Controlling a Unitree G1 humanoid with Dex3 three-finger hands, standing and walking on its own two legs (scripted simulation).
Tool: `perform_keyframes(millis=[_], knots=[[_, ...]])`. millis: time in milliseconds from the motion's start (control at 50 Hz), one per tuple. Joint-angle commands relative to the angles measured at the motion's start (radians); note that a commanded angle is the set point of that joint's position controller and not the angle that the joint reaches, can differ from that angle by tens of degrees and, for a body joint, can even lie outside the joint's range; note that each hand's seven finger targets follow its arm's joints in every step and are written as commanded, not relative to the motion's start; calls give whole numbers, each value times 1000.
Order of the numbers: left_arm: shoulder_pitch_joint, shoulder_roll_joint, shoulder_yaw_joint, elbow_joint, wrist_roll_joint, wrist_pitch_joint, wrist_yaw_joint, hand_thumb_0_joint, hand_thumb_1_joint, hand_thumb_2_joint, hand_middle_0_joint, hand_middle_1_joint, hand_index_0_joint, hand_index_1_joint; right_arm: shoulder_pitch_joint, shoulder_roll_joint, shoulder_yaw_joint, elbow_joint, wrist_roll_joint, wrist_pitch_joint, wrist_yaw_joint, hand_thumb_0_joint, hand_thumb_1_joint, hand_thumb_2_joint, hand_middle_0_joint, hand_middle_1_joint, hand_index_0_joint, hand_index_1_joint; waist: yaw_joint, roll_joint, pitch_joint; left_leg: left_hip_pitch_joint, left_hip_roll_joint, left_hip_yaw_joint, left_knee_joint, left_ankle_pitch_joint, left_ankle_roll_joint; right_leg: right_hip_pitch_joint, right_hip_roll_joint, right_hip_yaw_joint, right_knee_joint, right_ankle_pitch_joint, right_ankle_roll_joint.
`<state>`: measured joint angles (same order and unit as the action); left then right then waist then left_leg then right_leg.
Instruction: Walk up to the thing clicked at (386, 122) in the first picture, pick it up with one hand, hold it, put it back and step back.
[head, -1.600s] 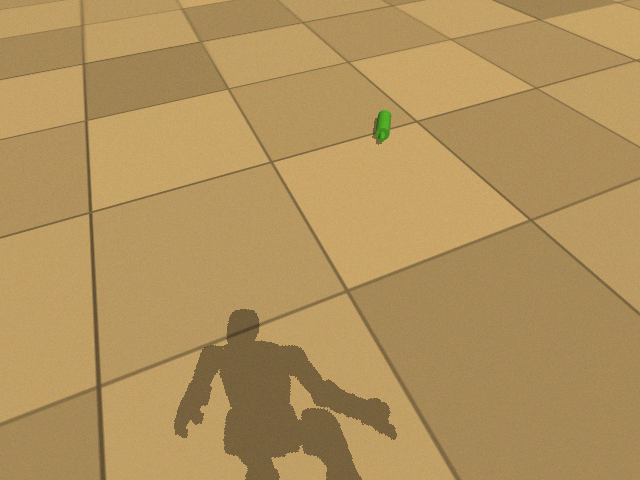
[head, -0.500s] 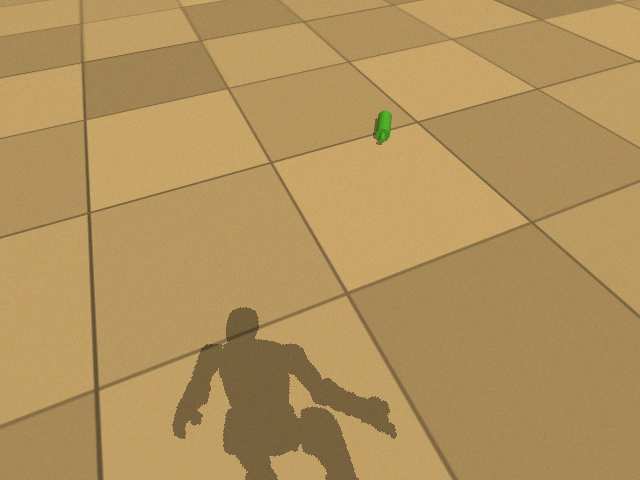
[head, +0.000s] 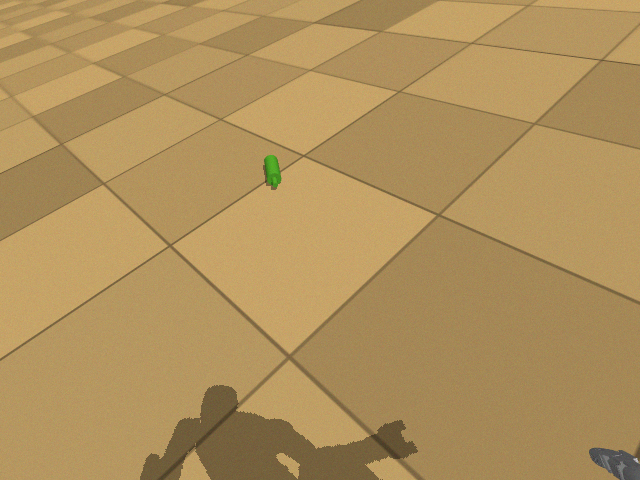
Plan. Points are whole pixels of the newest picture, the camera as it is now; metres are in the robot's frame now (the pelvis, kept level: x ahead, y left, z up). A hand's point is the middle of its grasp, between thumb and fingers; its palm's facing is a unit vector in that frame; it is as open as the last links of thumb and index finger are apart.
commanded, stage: walk up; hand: left
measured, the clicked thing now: (273, 172) +1.81 +0.48 -0.71
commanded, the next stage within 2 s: none
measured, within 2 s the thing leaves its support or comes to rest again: neither
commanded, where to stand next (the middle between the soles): +1.53 +0.84 m, yaw -77 degrees
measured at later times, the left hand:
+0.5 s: hand (165, 287) +0.53 +0.40 -0.10, palm faces -0.39 -0.77 -0.51, open 7.4 cm
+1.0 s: hand (194, 202) +0.82 +0.42 -0.12, palm faces -0.49 -0.67 -0.57, open 7.4 cm
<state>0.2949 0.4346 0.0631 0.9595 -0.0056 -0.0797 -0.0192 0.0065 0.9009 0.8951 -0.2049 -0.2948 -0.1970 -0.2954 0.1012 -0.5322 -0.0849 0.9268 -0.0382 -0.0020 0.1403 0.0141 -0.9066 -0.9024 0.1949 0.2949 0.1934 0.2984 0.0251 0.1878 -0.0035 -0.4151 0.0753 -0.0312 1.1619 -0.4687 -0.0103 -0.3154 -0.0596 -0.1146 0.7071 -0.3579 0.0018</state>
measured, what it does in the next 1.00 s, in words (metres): walks ahead, turning right: left foot, then right foot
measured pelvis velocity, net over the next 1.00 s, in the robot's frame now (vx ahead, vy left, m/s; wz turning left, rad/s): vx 0.61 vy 0.19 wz -0.59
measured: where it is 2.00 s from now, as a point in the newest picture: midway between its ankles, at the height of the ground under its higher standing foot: (278, 283)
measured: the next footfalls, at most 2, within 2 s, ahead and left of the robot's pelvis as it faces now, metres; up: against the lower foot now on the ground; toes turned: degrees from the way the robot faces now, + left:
left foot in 0.30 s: +0.40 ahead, +0.21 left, +0.00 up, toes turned -11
right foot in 0.72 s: +0.53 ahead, -0.01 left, +0.00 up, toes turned -37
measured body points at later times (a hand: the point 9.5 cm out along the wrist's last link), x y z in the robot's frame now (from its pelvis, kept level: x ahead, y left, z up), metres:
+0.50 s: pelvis +0.30 +0.14 +0.02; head +0.34 +0.13 +0.47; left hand +0.55 +0.44 -0.07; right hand +0.23 -0.20 -0.08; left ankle +0.36 +0.22 -0.71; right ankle +0.30 +0.01 -0.64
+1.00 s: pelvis +0.61 +0.19 -0.01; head +0.60 +0.15 +0.44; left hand +0.85 +0.45 -0.08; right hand +0.57 -0.17 -0.10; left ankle +0.81 +0.29 -0.69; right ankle +0.50 +0.02 -0.71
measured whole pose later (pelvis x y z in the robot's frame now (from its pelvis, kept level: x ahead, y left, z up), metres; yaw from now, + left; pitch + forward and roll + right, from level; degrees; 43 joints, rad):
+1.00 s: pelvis +0.61 +0.19 -0.01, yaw -34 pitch -1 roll -3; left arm 0.34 0.44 0.03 0.85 0.02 -0.10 0.07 0.01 0.89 0.89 -0.22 -0.30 -0.21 -0.30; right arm 0.14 -0.50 -0.10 0.66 -0.05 0.04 0.15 0.01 -0.90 -0.90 0.20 0.30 0.20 0.30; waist -0.01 0.14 0.06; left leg -0.64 0.15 -0.10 0.95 -0.27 0.00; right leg -0.35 -0.11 0.01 0.76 -0.40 0.03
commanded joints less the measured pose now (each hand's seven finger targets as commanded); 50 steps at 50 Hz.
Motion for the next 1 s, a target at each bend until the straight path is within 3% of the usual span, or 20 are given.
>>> perform_keyframes(millis=[0,180,240,260,280,300,340,380,460,600,620,660,680,700,720,740,800,840,940,980], knots=[[-68,333,62,-82,-9,-43,45,0,900,900,-200,-300,-200,-300,-102,-160,-32,-173,5,-40,21,0,-900,-900,200,300,200,300,-48,-334,91,-255,73,-60,-137,185,-7,62,-221,441,-557,-269,-158],[-18,361,77,-113,9,-61,57,0,900,900,-200,-300,-200,-300,-125,-114,-53,-261,-12,-11,51,0,-900,-900,200,300,200,300,-61,-277,30,24,33,26,-438,381,-31,-31,-138,212,-454,57,-142],[-122,332,68,-153,24,-42,68,0,900,900,-200,-300,-200,-300,243,-165,-106,-172,-10,-8,24,0,-900,-900,200,300,200,300,-256,-197,-104,462,-1,24,-499,265,7,-183,-135,193,-4,229,-101],[-69,236,35,-158,29,-37,72,0,900,900,-200,-300,-200,-300,425,-244,-140,-129,-22,-18,-4,0,-900,-900,200,300,200,300,-328,85,-178,647,48,-116,-635,-25,14,-353,-7,118,399,29,-61],[-40,144,-3,-163,23,-29,74,0,900,900,-200,-300,-200,-300,403,-288,-145,-152,-14,-28,-31,0,-900,-900,200,300,200,300,-297,282,-133,603,224,-415,-828,-314,-7,-516,81,151,669,-268,-73],[85,173,-7,-161,1,-34,89,0,900,900,-200,-300,-200,-300,196,-359,-151,-201,24,-35,-49,0,-900,-900,200,300,200,300,-144,288,-147,493,329,-759,-1069,-400,61,-563,89,224,788,-176,-115],[92,281,26,-74,-12,-18,79,0,900,900,-200,-300,-200,-300,-19,-239,-121,-274,20,-34,-54,0,-900,-900,200,300,200,300,-52,10,-57,220,287,-489,-1001,-343,56,-430,-59,223,682,49,-91],[98,328,57,-30,-27,0,62,0,900,900,-200,-300,-200,-300,3,-161,-99,-260,-3,-38,-51,0,-900,-900,200,300,200,300,-51,51,-71,211,185,-241,-896,-157,89,-359,-92,160,499,89,-49],[-28,283,51,-83,-13,20,37,0,900,900,-200,-300,-200,-300,83,-138,-92,-247,-11,-43,-49,0,-900,-900,200,300,200,300,-95,-20,-2,267,216,-138,-931,4,163,-380,-104,118,296,74,-14],[-138,244,54,-153,-18,26,25,0,900,900,-200,-300,-200,-300,107,-132,-92,-292,-29,-20,-41,0,-900,-900,200,300,200,300,-112,-150,46,251,138,105,-896,259,64,-195,-41,-46,27,211,-31],[-92,248,59,-144,-19,26,28,0,900,900,-200,-300,-200,-300,102,-134,-96,-305,-27,-19,-44,0,-900,-900,200,300,200,300,-87,-165,23,207,125,138,-795,423,36,-69,-14,-70,-14,198,-43],[186,282,88,-82,-19,32,51,0,900,900,-200,-300,-200,-300,36,-143,-99,-343,-22,-19,-59,0,-900,-900,200,300,200,300,79,-217,-84,36,65,221,-408,866,-35,329,44,-96,-124,178,-80],[350,325,115,-51,-14,33,75,0,900,900,-200,-300,-200,-300,48,-129,-88,-357,-28,-18,-64,0,-900,-900,200,300,200,300,162,-323,-161,-139,7,212,-102,671,-67,564,-3,0,-190,128,-117],[380,383,135,-63,-3,33,104,0,900,900,-200,-300,-200,-300,86,-61,-61,-369,-34,-19,-69,0,-900,-900,200,300,200,300,149,-474,-150,-469,-80,136,149,-147,-93,717,-289,411,-201,66,-224],[228,421,127,-149,-14,30,128,0,900,900,-200,-300,-200,-300,138,-145,-81,-378,-23,-6,-68,0,-900,-900,200,300,200,300,71,-273,-192,-527,-26,-138,320,-149,-122,600,-483,826,-318,-106,-363],[136,425,120,-188,-31,22,147,0,900,900,-200,-300,-200,-300,79,-191,-93,-376,-20,4,-74,0,-900,-900,200,300,200,300,41,-157,-143,-531,25,-208,406,-84,-114,481,-519,869,-386,-202,-414],[-17,359,84,-217,-15,-16,152,0,900,900,-200,-300,-200,-300,98,-174,-82,-343,-30,11,-58,0,-900,-900,200,300,200,300,-80,-119,-1,-376,83,-159,139,115,-23,117,-305,487,-346,13,-248],[-88,359,85,-228,9,-41,135,0,900,900,-200,-300,-200,-300,187,-155,-79,-306,-29,28,-25,0,-900,-900,200,300,200,300,-135,-230,2,-201,57,-100,3,146,2,-69,-204,284,-262,253,-202],[-10,406,102,-172,38,-45,125,0,900,900,-200,-300,-200,-300,94,-98,-79,-328,-8,43,8,0,-900,-900,200,300,200,300,-91,-362,-12,-40,56,29,-231,251,16,-236,-167,223,-250,-9,-203],[-86,427,104,-186,48,-30,128,0,900,900,-200,-300,-200,-300,164,-118,-100,-304,-12,46,5,0,-900,-900,200,300,200,300,-156,-357,-22,136,37,43,-293,219,24,-365,-165,231,-193,-137,-184]])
